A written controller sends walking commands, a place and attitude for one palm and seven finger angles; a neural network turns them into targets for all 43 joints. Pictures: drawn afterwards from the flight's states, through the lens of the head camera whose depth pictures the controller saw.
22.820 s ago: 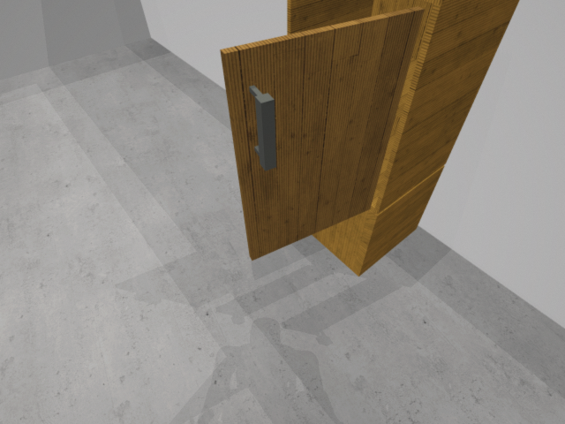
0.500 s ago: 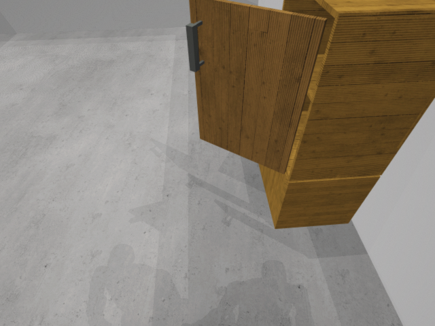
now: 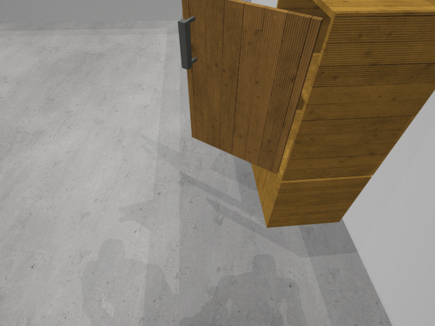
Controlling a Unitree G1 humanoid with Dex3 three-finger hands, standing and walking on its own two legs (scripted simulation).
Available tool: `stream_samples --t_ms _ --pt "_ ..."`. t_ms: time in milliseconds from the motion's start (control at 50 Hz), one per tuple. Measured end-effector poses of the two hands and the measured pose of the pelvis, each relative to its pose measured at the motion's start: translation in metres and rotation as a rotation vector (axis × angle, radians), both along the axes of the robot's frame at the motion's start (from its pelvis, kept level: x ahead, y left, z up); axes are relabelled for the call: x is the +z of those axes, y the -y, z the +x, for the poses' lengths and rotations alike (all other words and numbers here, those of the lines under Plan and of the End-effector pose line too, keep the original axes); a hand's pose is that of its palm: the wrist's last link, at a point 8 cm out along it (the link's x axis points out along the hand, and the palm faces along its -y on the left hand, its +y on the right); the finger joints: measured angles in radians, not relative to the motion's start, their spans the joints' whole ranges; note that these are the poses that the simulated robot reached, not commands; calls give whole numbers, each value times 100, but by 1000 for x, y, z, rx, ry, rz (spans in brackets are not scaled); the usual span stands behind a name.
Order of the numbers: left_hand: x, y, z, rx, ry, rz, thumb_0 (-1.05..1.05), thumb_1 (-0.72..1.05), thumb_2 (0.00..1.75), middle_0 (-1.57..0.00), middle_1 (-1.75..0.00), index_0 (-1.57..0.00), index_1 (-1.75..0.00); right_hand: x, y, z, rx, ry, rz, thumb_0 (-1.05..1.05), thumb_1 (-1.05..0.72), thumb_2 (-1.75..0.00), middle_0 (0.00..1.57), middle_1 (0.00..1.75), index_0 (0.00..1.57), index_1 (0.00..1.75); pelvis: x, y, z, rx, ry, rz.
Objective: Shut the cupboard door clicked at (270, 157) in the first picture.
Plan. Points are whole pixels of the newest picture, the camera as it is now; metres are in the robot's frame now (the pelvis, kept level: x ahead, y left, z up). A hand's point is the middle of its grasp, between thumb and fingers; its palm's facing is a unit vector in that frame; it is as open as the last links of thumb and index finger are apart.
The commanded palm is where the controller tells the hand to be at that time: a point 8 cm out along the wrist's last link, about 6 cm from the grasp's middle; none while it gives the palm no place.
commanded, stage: look to check the result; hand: left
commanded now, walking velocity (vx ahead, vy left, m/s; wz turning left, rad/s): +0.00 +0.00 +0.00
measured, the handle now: (189, 43) +0.91 +0.14 +0.10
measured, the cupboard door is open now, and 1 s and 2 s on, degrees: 53 53 53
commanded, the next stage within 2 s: walk to a spot facing it in 0.40 s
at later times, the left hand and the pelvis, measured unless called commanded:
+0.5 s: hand out of the picture +0.02 +0.19 -0.17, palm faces +0.00 -0.97 -0.25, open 7.4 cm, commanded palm none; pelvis +0.01 -0.01 +0.00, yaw +0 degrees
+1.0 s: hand out of the picture -0.01 +0.23 -0.21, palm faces +0.23 -0.95 -0.21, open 7.4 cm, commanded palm none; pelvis -0.01 +0.03 -0.03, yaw +13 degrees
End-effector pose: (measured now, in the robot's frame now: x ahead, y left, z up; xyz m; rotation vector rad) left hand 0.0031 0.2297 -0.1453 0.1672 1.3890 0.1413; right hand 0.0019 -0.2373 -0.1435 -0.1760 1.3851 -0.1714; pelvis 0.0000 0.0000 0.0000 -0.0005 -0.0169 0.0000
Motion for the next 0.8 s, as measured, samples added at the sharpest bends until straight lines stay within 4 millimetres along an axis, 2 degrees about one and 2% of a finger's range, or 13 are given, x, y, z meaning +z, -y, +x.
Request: stream_samples --t_ms 240,600,700,800 --pt "6 -12 -1 6 -13 48 0 91 90 -20 -30 -20 -30 -2 6 15 6 20 4 0 -91 -90 20 30 20 30 0 4 6 -3 5 2" --pt "6 -9 23 -10 33 50 0 91 90 -20 -30 -20 -30 5 28 31 17 45 -37 0 -91 -90 20 30 20 30 0 10 9 3 2 4" --pt "2 -6 24 30 57 50 0 91 90 -20 -30 -20 -30 -1 21 30 39 21 -22 0 -91 -90 20 30 20 29 -4 11 7 41 1 3" --pt "-9 -8 11 103 79 39 0 91 90 -20 -30 -20 -30 -8 8 32 79 -21 -10 0 -91 -90 20 30 20 29 -12 6 4 109 16 -15"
